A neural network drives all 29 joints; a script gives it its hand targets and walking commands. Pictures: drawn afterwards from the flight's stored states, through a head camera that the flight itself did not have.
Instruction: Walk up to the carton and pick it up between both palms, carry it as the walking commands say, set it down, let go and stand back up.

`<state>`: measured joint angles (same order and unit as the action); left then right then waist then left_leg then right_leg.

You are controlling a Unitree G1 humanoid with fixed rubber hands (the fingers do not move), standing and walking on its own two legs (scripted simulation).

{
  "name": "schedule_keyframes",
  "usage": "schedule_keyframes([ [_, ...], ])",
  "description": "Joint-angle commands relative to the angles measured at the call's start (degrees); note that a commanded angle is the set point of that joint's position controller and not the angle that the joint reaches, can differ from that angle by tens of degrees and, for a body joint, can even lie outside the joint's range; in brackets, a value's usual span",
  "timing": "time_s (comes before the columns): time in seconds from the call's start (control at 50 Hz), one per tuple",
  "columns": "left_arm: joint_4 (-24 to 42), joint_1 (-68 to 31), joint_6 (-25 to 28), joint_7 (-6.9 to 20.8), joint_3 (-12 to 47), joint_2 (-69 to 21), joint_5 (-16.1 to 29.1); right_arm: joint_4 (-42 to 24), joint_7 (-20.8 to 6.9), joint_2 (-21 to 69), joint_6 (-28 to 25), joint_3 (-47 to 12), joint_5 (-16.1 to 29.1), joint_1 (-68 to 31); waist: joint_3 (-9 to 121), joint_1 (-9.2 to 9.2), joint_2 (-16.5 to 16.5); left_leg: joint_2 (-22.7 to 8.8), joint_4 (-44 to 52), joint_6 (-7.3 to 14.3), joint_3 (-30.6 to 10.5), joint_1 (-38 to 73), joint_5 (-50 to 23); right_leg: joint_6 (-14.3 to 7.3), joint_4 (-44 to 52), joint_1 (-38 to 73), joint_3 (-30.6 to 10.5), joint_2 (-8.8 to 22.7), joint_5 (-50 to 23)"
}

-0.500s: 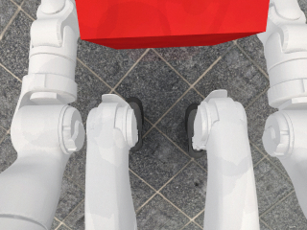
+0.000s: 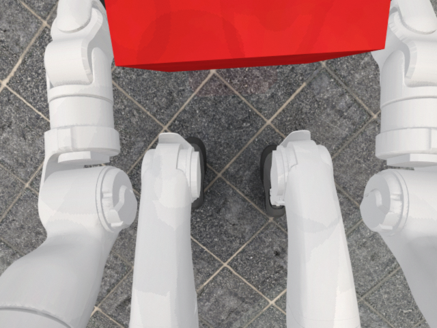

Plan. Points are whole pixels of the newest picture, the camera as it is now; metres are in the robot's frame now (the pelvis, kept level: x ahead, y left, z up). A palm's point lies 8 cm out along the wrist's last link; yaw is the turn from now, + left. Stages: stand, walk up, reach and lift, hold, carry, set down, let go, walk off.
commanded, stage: reach and lift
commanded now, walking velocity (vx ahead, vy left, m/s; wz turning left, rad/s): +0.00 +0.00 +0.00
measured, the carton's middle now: (239, 8) +0.53 +0.00 -0.17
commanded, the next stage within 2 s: none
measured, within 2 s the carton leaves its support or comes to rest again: neither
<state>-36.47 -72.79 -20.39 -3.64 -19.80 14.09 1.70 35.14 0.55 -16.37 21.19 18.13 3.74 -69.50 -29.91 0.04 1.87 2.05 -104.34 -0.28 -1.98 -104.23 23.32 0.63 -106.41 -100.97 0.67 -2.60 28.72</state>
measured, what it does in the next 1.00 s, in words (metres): rises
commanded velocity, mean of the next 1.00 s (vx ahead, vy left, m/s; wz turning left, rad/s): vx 0.00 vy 0.00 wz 0.00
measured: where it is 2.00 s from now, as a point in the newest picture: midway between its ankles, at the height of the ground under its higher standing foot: (234, 190)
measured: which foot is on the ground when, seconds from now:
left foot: down 0.00-1.00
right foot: down 0.00-1.00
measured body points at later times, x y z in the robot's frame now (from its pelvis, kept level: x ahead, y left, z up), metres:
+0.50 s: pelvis +0.00 +0.00 +0.06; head +0.33 +0.01 +0.36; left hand +0.53 +0.19 -0.04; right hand +0.52 -0.19 -0.05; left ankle +0.17 +0.11 -0.44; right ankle +0.15 -0.12 -0.44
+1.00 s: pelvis +0.06 +0.01 +0.13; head +0.25 +0.01 +0.53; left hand +0.51 +0.20 +0.07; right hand +0.49 -0.19 +0.07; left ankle +0.17 +0.11 -0.44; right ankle +0.15 -0.12 -0.44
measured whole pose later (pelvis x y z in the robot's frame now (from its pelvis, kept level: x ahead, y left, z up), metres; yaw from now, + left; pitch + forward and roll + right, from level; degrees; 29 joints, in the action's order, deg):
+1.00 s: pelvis +0.06 +0.01 +0.13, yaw +0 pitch +35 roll -2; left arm -39.0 -45.3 -21.2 1.2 -25.1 3.1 -8.6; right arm 38.5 -4.2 -4.9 21.6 23.7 -6.2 -42.7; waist 11.7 -0.3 1.2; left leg 2.4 -77.7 1.0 -1.6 -91.8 21.3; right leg 0.8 -78.9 -89.0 -1.6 -2.7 25.5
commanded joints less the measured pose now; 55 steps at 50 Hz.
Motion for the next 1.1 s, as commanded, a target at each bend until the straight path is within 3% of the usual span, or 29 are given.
schedule_keyframes([
  [0.0, 8.0, -32.7, 0.2, 13.7, 30.1, -58.1, 5.8, -15.2, -13.5, 53.3, -2.5, -31.1, 6.9, -43.7, 126.6, -1.53, -0.5, 6.1, 7.4, 0.3, 4.5, 38.9, -5.8, -1.7, 12.3, 25.5, 2.3, -5.5, -6.9],
  [0.04, 11.9, -32.9, -0.1, 13.9, 31.9, -59.4, 7.0, -20.6, -13.5, 54.5, -2.4, -32.8, 8.0, -44.2, 133.5, -2.12, -1.1, 6.5, 8.3, 0.3, 4.3, 41.9, -8.2, -1.7, 13.3, 29.8, 2.3, -6.2, -9.7],
  [0.06, 9.4, -32.0, -0.2, 14.0, 31.0, -58.1, 6.0, -17.0, -13.6, 54.2, -2.0, -31.5, 6.7, -42.7, 129.0, -1.95, -1.2, 6.5, 8.7, 0.3, 4.2, 39.6, -6.4, -1.6, 13.4, 27.7, 2.3, -6.0, -8.2],
  [0.08, 11.2, -32.8, -0.4, 14.1, 31.5, -58.9, 6.3, -19.3, -13.8, 53.9, -1.9, -32.4, 7.4, -43.5, 130.6, -1.92, -1.1, 6.5, 9.5, 0.4, 4.1, 41.4, -6.4, -1.6, 14.2, 29.3, 2.2, -6.0, -8.2],
  [0.1, 10.0, -32.1, -0.6, 14.2, 31.0, -58.4, 5.7, -16.5, -13.9, 54.0, -1.6, -31.3, 6.4, -41.4, 128.3, -2.28, -1.2, 6.3, 10.1, 0.5, 3.9, 40.9, -5.3, -1.7, 14.7, 28.0, 2.2, -6.0, -7.0],
  [0.12, 12.0, -31.9, -0.5, 14.1, 31.7, -59.2, 6.0, -20.1, -14.0, 54.4, -1.7, -32.0, 7.1, -42.6, 131.7, -1.75, -0.8, 6.4, 10.6, 0.6, 3.6, 43.6, -7.2, -1.6, 14.8, 29.3, 2.2, -6.1, -8.5],
  [0.22, 13.0, -30.5, -0.9, 14.3, 33.6, -59.6, 6.3, -18.4, -14.5, 55.4, -1.1, -33.2, 7.3, -39.9, 131.6, -1.83, -0.5, 6.7, 12.5, 0.3, 3.4, 45.5, -7.5, -1.6, 16.7, 30.9, 1.8, -6.5, -9.0],
  [0.26, 13.8, -28.6, -1.0, 14.2, 34.1, -60.7, 6.6, -21.6, -14.6, 55.5, -1.4, -34.9, 8.3, -40.4, 134.6, -1.15, -1.1, 6.8, 13.3, 0.4, 3.2, 48.2, -9.9, -1.6, 17.4, 33.5, 1.7, -6.6, -11.1],
  [0.3, 13.1, -28.8, -0.9, 14.4, 33.6, -59.5, 6.0, -19.1, -14.5, 55.6, -1.2, -33.8, 7.3, -39.2, 130.1, -1.07, -0.6, 6.8, 14.3, 0.6, 3.5, 46.3, -7.4, -1.5, 18.3, 32.1, 1.3, -6.3, -8.7],
  [0.34, 14.3, -28.5, -1.0, 14.4, 34.4, -60.5, 6.4, -22.4, -14.5, 56.0, -1.6, -34.9, 8.2, -40.4, 134.2, -0.87, -0.7, 7.0, 15.0, 0.6, 3.0, 49.3, -8.8, -1.5, 19.1, 34.3, 1.5, -6.8, -10.1],
  [0.38, 15.2, -29.4, -1.2, 14.4, 34.9, -60.7, 6.5, -21.5, -14.7, 55.1, -1.2, -34.3, 7.7, -39.4, 134.3, -2.17, -0.2, 6.9, 15.9, 0.4, 2.6, 50.4, -7.8, -1.7, 19.7, 35.0, 1.5, -6.7, -9.5],
  [0.44, 12.6, -26.7, -1.5, 14.7, 34.2, -61.9, 5.7, -21.4, -15.1, 55.6, -1.3, -34.2, 7.5, -39.5, 131.1, -1.40, -0.1, 6.7, 17.7, 0.6, 2.4, 50.9, -6.3, -1.9, 21.4, 34.2, 1.3, -6.7, -7.6],
  [0.5, 13.8, -26.8, -1.5, 14.8, 35.1, -62.6, 6.0, -19.8, -15.5, 56.7, -1.0, -33.5, 6.8, -37.1, 132.0, -2.97, 0.0, 6.7, 19.0, 0.4, 1.9, 53.0, -6.1, -2.0, 22.4, 34.9, 1.8, -6.8, -7.6],
  [0.54, 11.4, -25.4, -1.7, 15.1, 34.2, -62.3, 5.1, -18.3, -15.8, 56.9, -1.0, -33.1, 6.6, -36.7, 127.4, -2.01, 0.2, 6.6, 20.3, 0.8, 2.2, 52.0, -4.9, -1.9, 23.6, 33.5, 1.4, -6.7, -5.9],
  [0.6, 15.5, -26.1, -1.4, 15.1, 35.0, -62.6, 5.7, -21.3, -15.7, 58.0, -0.9, -34.3, 6.9, -36.4, 132.3, -2.07, -0.9, 6.9, 21.3, 0.9, 2.1, 55.1, -7.3, -1.8, 24.9, 38.1, 1.3, -7.1, -8.5],
  [0.62, 14.2, -25.0, -1.8, 15.3, 35.2, -63.3, 5.7, -19.7, -15.9, 57.3, -0.7, -33.9, 6.5, -35.0, 129.9, -2.96, -1.0, 6.8, 22.2, 0.7, 1.6, 54.8, -6.2, -1.9, 25.3, 37.4, 1.6, -7.0, -7.5],
  [0.64, 10.3, -22.5, -1.9, 15.6, 34.0, -62.8, 4.2, -17.1, -16.1, 57.7, -0.7, -33.2, 5.7, -34.3, 124.7, -1.90, -0.5, 6.6, 22.7, 0.9, 1.8, 52.5, -4.6, -1.8, 25.7, 34.7, 1.3, -6.8, -5.8],
  [0.68, 12.5, -22.4, -1.6, 15.5, 34.4, -63.7, 4.7, -20.5, -16.2, 59.0, -1.2, -34.4, 6.7, -35.2, 126.4, -1.08, -0.5, 6.8, 23.6, 1.1, 1.7, 54.9, -6.3, -1.9, 26.6, 36.9, 1.2, -7.0, -7.3],
  [0.7, 12.6, -22.1, -1.5, 15.7, 33.8, -63.8, 4.4, -19.6, -16.2, 59.6, -1.0, -34.2, 6.4, -34.3, 125.1, -1.41, -2.1, 6.8, 24.0, 1.3, 1.8, 53.8, -6.0, -1.7, 27.3, 37.7, 1.0, -7.1, -7.0],
  [0.74, 8.9, -20.1, -1.5, 16.2, 32.0, -63.9, 3.0, -15.7, -16.6, 60.0, -1.0, -32.6, 5.1, -32.1, 116.9, -0.69, -1.6, 6.6, 25.5, 1.6, 1.7, 51.0, -3.9, -1.8, 28.3, 34.4, 0.8, -6.8, -5.0],
  [0.78, 6.5, -16.1, -1.2, 16.7, 30.8, -66.7, 2.0, -13.6, -16.9, 62.0, -1.5, -31.1, 3.5, -27.9, 111.5, -1.63, -1.0, 6.6, 26.8, 1.5, 1.8, 50.4, -5.9, -2.0, 30.0, 33.5, 0.7, -7.0, -6.9],
  [0.82, 6.5, -14.1, -0.5, 17.2, 29.5, -68.6, 0.9, -13.1, -17.0, 64.4, -2.1, -30.7, 2.9, -25.1, 107.8, -0.91, -0.6, 6.6, 28.4, 2.0, 2.1, 49.6, -7.7, -2.2, 31.5, 33.8, 0.1, -6.8, -8.8],
  [0.84, 3.2, -12.7, -0.6, 17.6, 27.9, -68.0, -0.3, -8.4, -17.2, 64.5, -1.8, -28.2, 1.3, -22.3, 100.6, -1.59, -0.4, 6.3, 29.3, 2.0, 2.2, 46.4, -5.9, -2.2, 32.7, 31.1, 0.0, -6.5, -7.2],
  [0.92, 2.1, -7.7, 0.2, 18.3, 23.7, -68.6, -2.8, -6.2, -18.1, 65.3, -2.4, -25.0, -1.9, -16.8, 93.4, -1.50, -1.2, 6.1, 33.4, 2.0, 1.8, 45.0, -4.6, -2.7, 36.0, 31.0, -0.8, -6.3, -6.8],
  [0.96, -2.3, -3.8, 0.1, 18.8, 21.2, -68.2, -4.8, -3.3, -18.5, 65.5, -2.5, -22.6, -3.5, -14.4, 86.6, -1.40, -0.3, 5.9, 35.5, 2.3, 1.6, 42.4, -1.5, -3.0, 37.7, 29.5, -1.2, -5.6, -3.8],
  [0.98, -2.1, -2.5, -0.1, 19.1, 21.6, -69.2, -4.7, -3.2, -18.7, 65.1, -2.2, -22.0, -4.6, -12.0, 86.4, -2.77, -0.2, 5.7, 36.9, 2.1, 0.9, 43.7, -2.4, -3.1, 38.8, 31.3, -1.1, -5.5, -5.1],
  [1.04, -2.9, 1.6, 0.1, 19.4, 20.8, -69.1, -5.9, -1.8, -19.3, 65.6, -2.2, -21.1, -5.6, -7.9, 81.7, -1.93, 0.4, 5.6, 39.3, 1.9, 0.4, 44.3, -2.4, -3.2, 40.9, 31.9, -1.3, -5.3, -4.6],
  [1.06, -2.3, 2.7, 0.4, 19.3, 20.3, -68.2, -6.3, -0.3, -19.6, 65.7, -1.9, -20.3, -6.5, -5.0, 80.0, -2.45, -0.2, 5.4, 40.2, 1.9, 0.3, 45.1, -4.1, -3.3, 42.2, 31.8, -1.4, -5.4, -6.0],
  [1.08, -1.7, 4.7, 0.6, 19.2, 21.3, -68.5, -5.9, -1.2, -19.8, 66.7, -2.1, -21.6, -5.5, -4.0, 80.5, -1.25, 0.0, 5.4, 41.1, 2.0, 0.0, 47.5, -6.6, -3.2, 42.8, 33.5, -1.6, -5.4, -7.9],
])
